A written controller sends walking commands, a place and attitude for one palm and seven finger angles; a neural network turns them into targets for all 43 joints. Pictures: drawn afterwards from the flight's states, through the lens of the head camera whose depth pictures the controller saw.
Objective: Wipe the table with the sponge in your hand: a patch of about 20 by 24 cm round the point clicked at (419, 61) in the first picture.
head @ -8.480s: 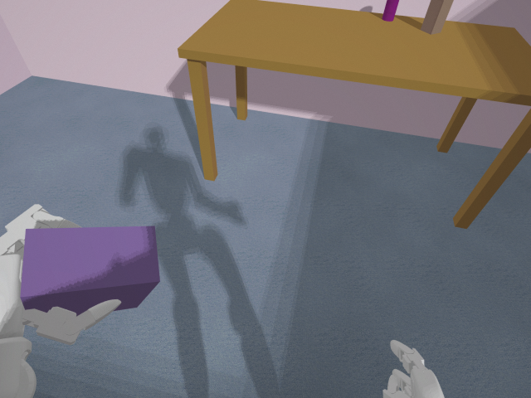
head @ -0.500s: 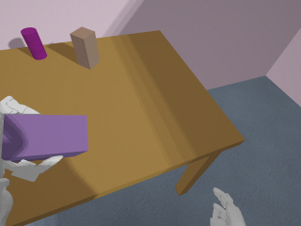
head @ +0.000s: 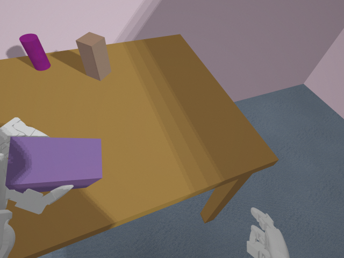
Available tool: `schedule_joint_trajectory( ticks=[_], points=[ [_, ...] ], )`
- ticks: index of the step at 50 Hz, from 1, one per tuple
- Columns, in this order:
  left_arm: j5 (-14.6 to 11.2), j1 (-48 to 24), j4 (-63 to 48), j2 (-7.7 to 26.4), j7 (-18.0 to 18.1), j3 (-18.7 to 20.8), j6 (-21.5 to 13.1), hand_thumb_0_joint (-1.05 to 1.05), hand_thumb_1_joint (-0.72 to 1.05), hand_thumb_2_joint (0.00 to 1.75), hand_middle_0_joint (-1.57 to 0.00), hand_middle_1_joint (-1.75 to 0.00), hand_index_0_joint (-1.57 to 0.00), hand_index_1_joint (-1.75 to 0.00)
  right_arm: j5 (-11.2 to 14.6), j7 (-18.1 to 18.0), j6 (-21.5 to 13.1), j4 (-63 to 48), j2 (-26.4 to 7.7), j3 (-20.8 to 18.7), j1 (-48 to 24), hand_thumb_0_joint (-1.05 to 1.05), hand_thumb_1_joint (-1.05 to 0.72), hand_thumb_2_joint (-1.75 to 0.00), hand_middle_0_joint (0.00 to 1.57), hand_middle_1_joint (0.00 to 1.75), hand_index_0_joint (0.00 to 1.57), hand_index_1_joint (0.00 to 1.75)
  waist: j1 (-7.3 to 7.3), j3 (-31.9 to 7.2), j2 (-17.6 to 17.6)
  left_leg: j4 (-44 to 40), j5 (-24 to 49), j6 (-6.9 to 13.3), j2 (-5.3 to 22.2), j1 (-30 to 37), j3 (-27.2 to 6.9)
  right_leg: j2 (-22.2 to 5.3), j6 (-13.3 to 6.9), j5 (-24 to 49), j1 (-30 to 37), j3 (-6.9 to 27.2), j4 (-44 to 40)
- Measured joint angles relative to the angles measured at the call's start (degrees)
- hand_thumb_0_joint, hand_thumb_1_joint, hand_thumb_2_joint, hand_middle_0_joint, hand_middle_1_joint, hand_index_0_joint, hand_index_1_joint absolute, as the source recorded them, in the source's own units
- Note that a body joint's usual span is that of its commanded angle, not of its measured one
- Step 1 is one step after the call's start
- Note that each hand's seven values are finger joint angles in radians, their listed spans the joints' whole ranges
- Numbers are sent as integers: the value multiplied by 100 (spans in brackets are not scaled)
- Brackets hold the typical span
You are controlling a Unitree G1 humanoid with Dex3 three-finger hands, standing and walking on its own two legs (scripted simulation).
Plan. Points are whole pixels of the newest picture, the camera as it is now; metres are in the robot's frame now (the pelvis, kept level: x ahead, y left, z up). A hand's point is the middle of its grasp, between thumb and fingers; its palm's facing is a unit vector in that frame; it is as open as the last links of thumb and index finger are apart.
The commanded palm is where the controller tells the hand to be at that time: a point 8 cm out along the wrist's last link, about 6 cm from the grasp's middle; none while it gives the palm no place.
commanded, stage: turn the palm down, sponge in hand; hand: left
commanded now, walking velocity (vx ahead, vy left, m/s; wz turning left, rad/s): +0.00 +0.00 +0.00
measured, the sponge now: (68, 166) +0.23 +0.21 +0.14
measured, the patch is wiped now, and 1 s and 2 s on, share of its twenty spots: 0.00 0.00 0.00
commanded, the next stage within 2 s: none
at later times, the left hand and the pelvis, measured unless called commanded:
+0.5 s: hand (31, 179) +0.20 +0.25 +0.16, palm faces +0.43 -0.61 -0.66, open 10.2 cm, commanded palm +0.16 +0.27 +0.18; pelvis +0.00 -0.04 -0.02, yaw +4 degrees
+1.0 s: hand (35, 177) +0.21 +0.25 +0.14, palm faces +0.26 -0.40 -0.88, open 10.2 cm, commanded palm +0.18 +0.26 +0.19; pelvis +0.02 -0.04 -0.01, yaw +3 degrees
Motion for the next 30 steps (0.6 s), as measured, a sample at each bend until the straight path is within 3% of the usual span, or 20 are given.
schedule_joint_trajectory(
  ticks=[1, 2, 3, 5, 8, 12, 14, 16, 21, 25, 30],
  points=[
    [2, -4, 10, -7, -1, -12, 13, -1, -51, 101, -74, -133, -74, -134, -1, 0, 5, 3, 3, -2, 10, 1, -90, -90, 20, 30, 20, 30, -8, -1, 8, -1, 2, -4, 5, -3, -6, 5, -5, -1, -2, -6, -1],
    [34, -235, 79, 209, -71, -32, 17, -1, -51, 101, -74, -133, -74, -134, 99, -118, 39, -125, -29, 60, 125, 1, -90, -90, 20, 30, 20, 30, 44, 12, 22, 70, -18, -6, 7, -57, -44, 27, 10, -98, -58, 0, 125],
    [193, -649, 247, 518, -189, 5, 52, -1, -51, 101, -74, -133, -74, -134, 9, -176, 4, -144, -31, 53, 214, 1, -90, -90, 20, 30, 20, 30, 133, 34, 6, 155, -46, -18, -21, -86, -82, 15, -69, -141, -114, -5, 299],
    [188, -1366, 642, 868, -363, 151, 367, -1, -51, 101, -74, -133, -74, -134, -129, -82, -30, 70, -70, 77, 204, 1, -90, -90, 20, 30, 20, 30, 194, -41, 12, 239, -84, -64, -60, -96, -145, -27, -116, -298, -159, -51, 524],
    [-95, -1572, 826, 868, -538, 487, 1130, -1, -51, 101, -74, -133, -74, -134, -69, 46, 14, 314, -170, 181, 48, 1, -90, -90, 20, 30, 20, 30, 143, -258, 133, 243, -134, -94, -25, 4, -95, 6, -107, -374, -124, 0, 599],
    [127, -813, 532, 710, -702, 356, 1709, -1, -50, 101, -74, -134, -74, -134, 12, 70, 33, 173, -275, 193, -61, 1, -90, -90, 20, 30, 20, 30, 22, -377, 294, 261, -173, -104, -33, 39, -65, -4, -126, -485, -174, 33, 777],
    [240, -373, 328, 657, -725, 158, 1651, -1, -50, 101, -74, -134, -74, -134, -39, 24, 17, 68, -301, 167, -99, 1, -90, -90, 20, 30, 20, 30, 18, -371, 324, 342, -206, -124, -34, -22, -86, -9, -142, -566, -256, 18, 924],
    [296, -86, 246, 618, -698, 21, 1371, -1, -50, 101, -74, -134, -74, -134, -110, -43, -23, 45, -297, 122, -137, 1, -90, -90, 20, 30, 20, 30, 57, -365, 311, 464, -246, -158, -23, -141, -147, -4, -170, -650, -366, -36, 1080],
    [649, -160, 262, 645, -348, -24, 804, -1, -50, 101, -74, -133, -74, -134, -205, -153, -61, 157, -300, -10, -143, 1, -90, -90, 20, 30, 20, 30, 301, -401, 317, 762, -352, -262, 42, -415, -369, 50, -274, -809, -541, -243, 1342],
    [891, -450, 487, 742, -321, 40, 936, -1, -50, 101, -74, -133, -74, -134, -177, -243, 16, 227, -329, -10, -144, 1, -90, -90, 20, 30, 20, 30, 384, -476, 422, 800, -369, -298, 55, -450, -490, 62, -326, -872, -535, -361, 1394],
    [1000, -525, 710, 985, -700, -11, 1312, -1, -50, 101, -74, -133, -74, -134, -81, -392, 96, 139, -324, 51, -121, 1, -90, -90, 20, 30, 20, 30, 363, -519, 554, 666, -334, -294, 72, -323, -493, 80, -358, -876, -446, -372, 1337]
  ],
)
